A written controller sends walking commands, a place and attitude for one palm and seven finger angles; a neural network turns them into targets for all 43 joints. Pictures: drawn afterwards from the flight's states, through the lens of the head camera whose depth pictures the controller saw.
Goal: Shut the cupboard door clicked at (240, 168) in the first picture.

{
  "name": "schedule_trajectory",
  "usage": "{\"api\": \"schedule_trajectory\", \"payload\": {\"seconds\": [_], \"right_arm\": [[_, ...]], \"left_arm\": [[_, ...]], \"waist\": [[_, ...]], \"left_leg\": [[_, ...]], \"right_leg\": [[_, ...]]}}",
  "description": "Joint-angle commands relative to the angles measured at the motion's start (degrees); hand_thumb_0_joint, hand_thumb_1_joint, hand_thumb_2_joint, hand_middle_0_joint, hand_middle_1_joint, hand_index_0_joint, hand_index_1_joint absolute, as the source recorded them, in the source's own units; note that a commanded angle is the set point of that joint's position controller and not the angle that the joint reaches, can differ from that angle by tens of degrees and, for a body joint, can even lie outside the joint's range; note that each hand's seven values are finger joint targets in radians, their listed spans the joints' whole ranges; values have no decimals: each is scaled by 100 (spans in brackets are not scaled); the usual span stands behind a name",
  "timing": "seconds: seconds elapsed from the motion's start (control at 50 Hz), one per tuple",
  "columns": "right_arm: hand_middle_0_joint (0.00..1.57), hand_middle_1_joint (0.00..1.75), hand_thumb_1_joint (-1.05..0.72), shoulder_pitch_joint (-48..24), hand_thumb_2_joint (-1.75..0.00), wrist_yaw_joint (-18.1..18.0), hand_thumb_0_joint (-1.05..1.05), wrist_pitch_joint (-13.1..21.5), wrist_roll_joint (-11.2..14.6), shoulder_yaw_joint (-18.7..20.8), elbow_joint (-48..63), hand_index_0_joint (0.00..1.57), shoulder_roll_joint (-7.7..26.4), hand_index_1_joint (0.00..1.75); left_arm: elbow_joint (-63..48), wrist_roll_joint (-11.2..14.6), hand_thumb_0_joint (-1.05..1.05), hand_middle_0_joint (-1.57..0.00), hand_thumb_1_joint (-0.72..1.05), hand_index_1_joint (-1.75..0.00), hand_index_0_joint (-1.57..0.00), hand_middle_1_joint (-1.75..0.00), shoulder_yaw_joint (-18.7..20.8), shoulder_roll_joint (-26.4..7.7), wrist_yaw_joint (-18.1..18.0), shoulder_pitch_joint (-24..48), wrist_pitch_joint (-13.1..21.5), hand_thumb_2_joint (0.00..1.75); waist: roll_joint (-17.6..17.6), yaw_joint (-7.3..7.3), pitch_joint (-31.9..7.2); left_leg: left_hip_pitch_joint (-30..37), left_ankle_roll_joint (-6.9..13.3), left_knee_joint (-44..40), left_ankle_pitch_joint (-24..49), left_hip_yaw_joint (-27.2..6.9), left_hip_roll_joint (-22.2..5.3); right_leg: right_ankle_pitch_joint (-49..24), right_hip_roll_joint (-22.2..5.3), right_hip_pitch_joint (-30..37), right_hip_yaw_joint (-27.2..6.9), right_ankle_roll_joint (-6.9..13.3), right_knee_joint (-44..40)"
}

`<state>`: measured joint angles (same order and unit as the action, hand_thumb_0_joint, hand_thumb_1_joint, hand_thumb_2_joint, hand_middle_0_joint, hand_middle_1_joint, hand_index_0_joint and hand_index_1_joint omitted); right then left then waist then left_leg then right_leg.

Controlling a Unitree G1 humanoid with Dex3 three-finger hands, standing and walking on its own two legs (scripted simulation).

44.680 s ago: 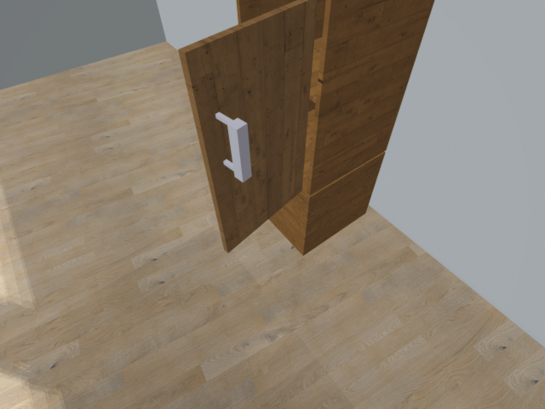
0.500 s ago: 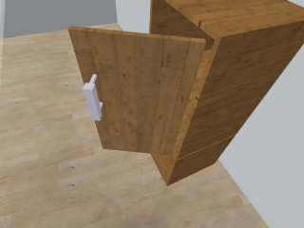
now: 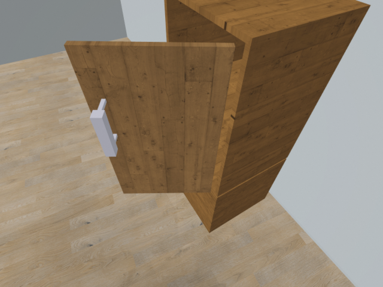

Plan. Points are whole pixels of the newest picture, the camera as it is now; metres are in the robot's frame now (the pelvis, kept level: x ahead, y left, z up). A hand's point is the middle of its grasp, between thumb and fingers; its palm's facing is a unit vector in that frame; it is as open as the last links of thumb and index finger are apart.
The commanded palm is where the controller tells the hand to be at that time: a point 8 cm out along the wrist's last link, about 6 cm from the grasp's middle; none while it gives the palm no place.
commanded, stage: come to a stop and stand still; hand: left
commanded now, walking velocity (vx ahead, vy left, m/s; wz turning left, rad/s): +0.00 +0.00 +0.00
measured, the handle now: (107, 128) +0.47 +0.23 +0.05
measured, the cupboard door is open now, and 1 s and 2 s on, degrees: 60 60 60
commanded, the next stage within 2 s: look again from close up in 0.50 s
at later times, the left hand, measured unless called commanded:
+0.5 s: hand out of the picture +0.01 +0.19 -0.18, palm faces -0.02 -0.98 -0.18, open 7.3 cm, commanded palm none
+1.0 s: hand out of the picture +0.01 +0.21 -0.17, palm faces -0.04 -0.97 -0.23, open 7.3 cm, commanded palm none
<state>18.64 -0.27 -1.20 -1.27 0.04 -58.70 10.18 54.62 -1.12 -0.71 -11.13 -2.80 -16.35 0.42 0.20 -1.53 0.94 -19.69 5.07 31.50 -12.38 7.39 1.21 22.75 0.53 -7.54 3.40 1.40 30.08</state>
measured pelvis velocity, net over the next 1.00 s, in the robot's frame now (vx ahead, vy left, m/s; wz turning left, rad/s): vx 0.02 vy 0.02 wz -0.02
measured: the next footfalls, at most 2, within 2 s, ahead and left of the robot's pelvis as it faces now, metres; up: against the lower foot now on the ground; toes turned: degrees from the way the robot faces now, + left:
right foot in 1.36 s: +0.07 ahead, -0.10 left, +0.00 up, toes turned +3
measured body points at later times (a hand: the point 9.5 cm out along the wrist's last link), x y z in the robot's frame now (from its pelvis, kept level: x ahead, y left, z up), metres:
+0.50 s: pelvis +0.02 +0.01 +0.01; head +0.03 +0.03 +0.45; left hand +0.01 +0.24 -0.16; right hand +0.08 -0.23 -0.14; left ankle +0.05 +0.06 -0.73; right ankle -0.07 -0.10 -0.73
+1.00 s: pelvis +0.02 +0.02 +0.01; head +0.04 +0.03 +0.46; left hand +0.02 +0.27 -0.15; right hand +0.04 -0.23 -0.14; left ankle +0.05 +0.06 -0.73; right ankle -0.07 -0.10 -0.73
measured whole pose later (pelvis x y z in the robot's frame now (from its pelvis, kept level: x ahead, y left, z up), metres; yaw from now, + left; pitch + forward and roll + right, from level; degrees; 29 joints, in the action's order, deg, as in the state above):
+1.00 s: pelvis +0.02 +0.02 +0.01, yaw -1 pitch +1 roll +0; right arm 12.0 -0.9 0.8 -0.4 -0.2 -64.1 11.8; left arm 62.4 -1.4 -1.1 -13.2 -1.9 -16.6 0.0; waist -2.1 0.6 1.5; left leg -14.1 6.5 22.0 -9.3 9.4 3.8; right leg 20.0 -1.8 -3.7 1.4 -0.7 23.2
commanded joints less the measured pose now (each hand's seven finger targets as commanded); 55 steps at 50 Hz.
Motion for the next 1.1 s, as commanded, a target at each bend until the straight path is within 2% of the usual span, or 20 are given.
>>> {"api": "schedule_trajectory", "payload": {"seconds": [0.0,0.02,0.08,0.1,0.18,0.2,0.24,0.28,0.3,0.32,0.4,0.48,0.5,0.52,0.56,0.6,0.78,0.9,1.0,1.08], "right_arm": [[20,30,-90,-109,-90,-55,0,259,23,71,313,20,641,30],[20,30,-90,-95,-90,-62,0,273,29,67,288,20,671,30],[20,30,-90,-72,-90,-82,0,304,49,65,186,20,693,30],[20,30,-90,-107,-90,-93,0,325,64,57,133,20,664,30],[20,30,-90,-83,-90,-117,0,352,76,55,-1,20,656,30],[20,30,-90,-118,-90,-127,0,364,86,55,-40,20,644,30],[20,30,-90,-140,-90,-139,0,365,84,55,-89,20,678,30],[20,30,-90,-186,-90,-146,0,358,92,59,-126,20,699,30],[20,30,-90,-264,-90,-151,0,359,104,65,-134,20,704,30],[20,30,-90,-299,-90,-153,0,356,98,75,-135,20,749,30],[20,30,-90,-470,-90,-148,0,345,108,83,-149,20,798,30],[20,30,-90,-578,-90,-145,0,347,95,98,-134,20,893,30],[20,30,-90,-612,-90,-147,0,348,111,101,-138,20,873,30],[20,30,-90,-651,-90,-145,0,349,101,109,-128,20,919,30],[20,30,-90,-659,-90,-142,0,349,98,103,-127,20,955,30],[20,30,-90,-718,-90,-143,0,349,103,110,-132,20,960,30],[20,30,-90,-692,-90,-127,0,336,88,135,-175,20,1069,30],[20,30,-90,-655,-90,-131,0,343,102,136,-225,20,1051,30],[20,30,-90,-614,-90,-130,0,336,105,134,-297,20,1045,30],[20,30,-90,-595,-90,-125,0,337,95,134,-330,20,1051,30]], "left_arm": [[-102,33,0,-20,90,-30,-20,-30,116,-548,-1,-511,46,90],[-70,42,0,-20,90,-30,-20,-30,114,-572,-1,-521,48,90],[27,46,0,-20,90,-30,-20,-30,102,-567,7,-517,42,90],[61,37,0,-20,90,-30,-20,-30,94,-566,8,-552,64,90],[221,50,0,-20,90,-30,-20,-30,67,-539,-3,-540,78,90],[253,34,0,-20,90,-30,-20,-30,68,-548,-9,-571,97,90],[324,45,0,-20,90,-30,-20,-30,59,-550,-21,-582,86,90],[395,41,0,-20,90,-30,-20,-30,52,-540,-19,-590,68,90],[411,19,0,-20,90,-30,-20,-30,58,-563,-18,-605,81,90],[440,25,0,-20,90,-30,-20,-30,52,-574,-19,-590,75,90],[519,3,0,-20,90,-30,-20,-30,42,-598,0,-627,67,90],[571,12,0,-20,90,-30,-20,-30,46,-642,14,-594,55,90],[575,-6,0,-20,90,-30,-20,-30,47,-672,16,-603,66,90],[591,-5,0,-20,90,-30,-20,-30,49,-682,19,-570,63,90],[593,1,0,-20,90,-30,-20,-30,54,-715,29,-534,44,90],[605,-13,0,-20,90,-30,-20,-30,61,-716,40,-578,46,90],[649,-14,0,-20,90,-30,-20,-30,85,-800,64,-501,-1,90],[655,-20,0,-20,90,-30,-20,-30,105,-839,68,-482,11,90],[687,-17,0,-20,90,-30,-20,-30,112,-848,66,-450,4,90],[708,-6,0,-20,90,-30,-20,-30,102,-840,66,-429,5,90]], "waist": [[29,217,160],[47,223,11],[51,208,-51],[-20,245,-44],[-45,178,-157],[-143,193,-163],[-20,165,-217],[-14,160,-122],[-138,183,-19],[-56,160,-6],[-124,183,165],[-3,171,5],[-120,191,51],[-79,170,42],[11,178,20],[-87,212,88],[-33,213,35],[-149,243,20],[-139,231,99],[-98,205,14]], "left_leg": [[306,-36,-1070,-228,-1313,-802],[363,-23,-1049,-85,-1345,-819],[555,-17,-1064,185,-1330,-860],[600,3,-996,479,-1293,-847],[975,-32,-837,1057,-1134,-823],[1042,-18,-742,1401,-1073,-821],[1177,-32,-718,1575,-1042,-826],[1215,-28,-793,1477,-1064,-855],[1175,-5,-759,1587,-1040,-859],[1199,-19,-797,1512,-1043,-853],[1201,-14,-928,1205,-1042,-868],[1358,-31,-1031,1127,-1087,-897],[1328,-17,-1004,1221,-1052,-889],[1362,-34,-1014,1216,-1046,-885],[1360,-36,-1130,1075,-1127,-908],[1324,-18,-1197,910,-1110,-927],[1311,-64,-1588,306,-1326,-997],[1322,-58,-1541,549,-1239,-970],[1306,-79,-1612,434,-1234,-983],[1391,-107,-1605,474,-1215,-975]], "right_leg": [[-280,-464,-480,-544,268,-641],[-384,-479,-371,-568,250,-628],[-511,-497,-367,-524,212,-654],[-729,-526,-321,-553,204,-727],[-1069,-605,-374,-613,161,-792],[-1379,-616,-332,-614,150,-809],[-1437,-631,-349,-621,124,-781],[-1246,-621,-424,-579,89,-814],[-1411,-621,-416,-585,89,-865],[-1352,-633,-443,-620,91,-865],[-1195,-645,-535,-611,71,-981],[-1069,-663,-527,-611,55,-977],[-1187,-667,-487,-613,59,-1019],[-1186,-679,-511,-628,54,-1005],[-1008,-666,-502,-595,43,-994],[-968,-670,-504,-579,46,-1054],[-685,-645,-501,-509,33,-965],[-828,-683,-419,-534,58,-1045],[-760,-683,-456,-520,54,-1057],[-804,-695,-462,-560,55,-1063]]}}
